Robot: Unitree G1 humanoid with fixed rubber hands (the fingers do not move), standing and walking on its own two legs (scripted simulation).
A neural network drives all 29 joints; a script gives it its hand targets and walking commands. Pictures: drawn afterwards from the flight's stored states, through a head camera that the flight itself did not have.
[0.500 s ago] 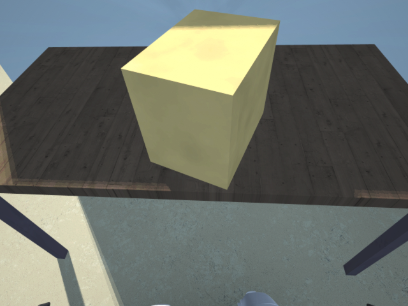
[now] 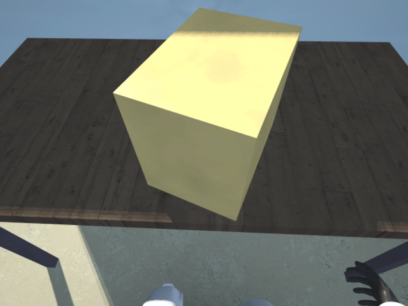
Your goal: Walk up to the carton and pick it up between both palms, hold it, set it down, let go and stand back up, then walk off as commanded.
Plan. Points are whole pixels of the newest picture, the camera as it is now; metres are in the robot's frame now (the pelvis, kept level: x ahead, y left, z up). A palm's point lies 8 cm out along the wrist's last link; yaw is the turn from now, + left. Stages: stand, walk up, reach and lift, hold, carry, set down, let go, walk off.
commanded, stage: walk up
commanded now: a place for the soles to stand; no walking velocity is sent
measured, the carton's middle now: (217, 113) +0.47 -0.01 +0.09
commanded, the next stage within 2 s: reach and lift in 1.22 s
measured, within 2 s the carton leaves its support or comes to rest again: neither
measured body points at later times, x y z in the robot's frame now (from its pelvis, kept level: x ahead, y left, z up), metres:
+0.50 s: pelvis -0.01 +0.00 +0.00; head +0.00 -0.01 +0.45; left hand +0.07 +0.33 -0.09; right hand +0.15 -0.32 -0.08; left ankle +0.06 +0.14 -0.71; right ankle -0.01 -0.15 -0.71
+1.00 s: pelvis +0.00 -0.01 +0.00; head +0.01 -0.02 +0.45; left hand +0.08 +0.33 -0.09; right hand +0.15 -0.33 -0.09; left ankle +0.06 +0.14 -0.71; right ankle -0.01 -0.15 -0.71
